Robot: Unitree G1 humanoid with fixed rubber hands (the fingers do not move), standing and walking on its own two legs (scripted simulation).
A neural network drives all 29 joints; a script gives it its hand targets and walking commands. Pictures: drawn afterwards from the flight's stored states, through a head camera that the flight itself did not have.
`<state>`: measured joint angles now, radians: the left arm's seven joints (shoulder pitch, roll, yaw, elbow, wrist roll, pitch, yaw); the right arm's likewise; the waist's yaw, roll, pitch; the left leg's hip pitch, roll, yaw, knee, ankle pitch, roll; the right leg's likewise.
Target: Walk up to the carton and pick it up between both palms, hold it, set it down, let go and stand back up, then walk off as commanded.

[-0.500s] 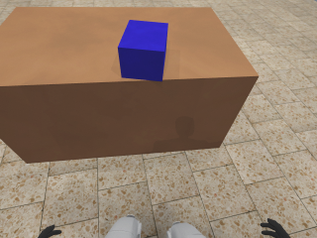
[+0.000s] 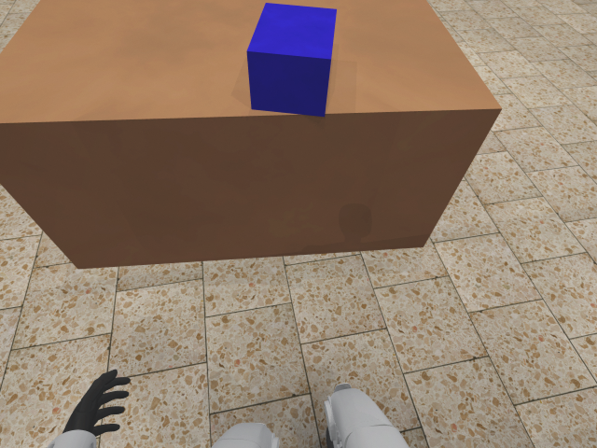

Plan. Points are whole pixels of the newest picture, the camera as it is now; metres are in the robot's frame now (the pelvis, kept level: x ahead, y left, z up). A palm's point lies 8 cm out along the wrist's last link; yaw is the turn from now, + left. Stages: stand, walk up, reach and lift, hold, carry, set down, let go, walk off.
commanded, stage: walk off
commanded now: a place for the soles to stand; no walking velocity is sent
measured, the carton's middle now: (294, 58) +0.94 +0.03 +0.00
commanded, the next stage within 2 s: stand in 0.80 s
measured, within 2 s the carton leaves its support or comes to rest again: neither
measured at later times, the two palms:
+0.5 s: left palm out of the picture +0.10 +0.28 -0.08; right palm out of the picture +0.07 -0.32 -0.09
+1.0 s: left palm out of the picture +0.11 +0.28 -0.07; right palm out of the picture +0.04 -0.33 -0.09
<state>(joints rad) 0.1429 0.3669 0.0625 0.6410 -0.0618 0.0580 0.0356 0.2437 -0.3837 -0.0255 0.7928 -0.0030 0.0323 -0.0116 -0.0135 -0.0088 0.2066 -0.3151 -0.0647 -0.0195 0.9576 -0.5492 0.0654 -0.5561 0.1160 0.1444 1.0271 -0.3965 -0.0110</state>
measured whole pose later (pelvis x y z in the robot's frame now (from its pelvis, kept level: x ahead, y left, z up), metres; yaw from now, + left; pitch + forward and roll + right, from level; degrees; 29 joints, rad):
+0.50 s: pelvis -0.02 -0.02 +0.01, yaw +0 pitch -4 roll +0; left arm 0.22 0.37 0.06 0.66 -0.06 -0.01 0.04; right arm 0.24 -0.38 -0.03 0.74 0.00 -0.01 -0.01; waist -0.01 0.00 0.20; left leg -0.37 -0.06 -0.03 0.92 -0.47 0.04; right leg -0.39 0.10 0.13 0.89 -0.42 -0.01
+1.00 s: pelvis -0.03 -0.02 +0.01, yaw +0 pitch -5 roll +0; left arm 0.18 0.37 0.06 0.67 -0.06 -0.01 0.02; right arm 0.24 -0.38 -0.03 0.83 0.00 -0.05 -0.01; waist -0.01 -0.01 0.19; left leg -0.36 -0.06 -0.03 0.90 -0.45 0.04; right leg -0.39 0.10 0.13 0.89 -0.40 0.00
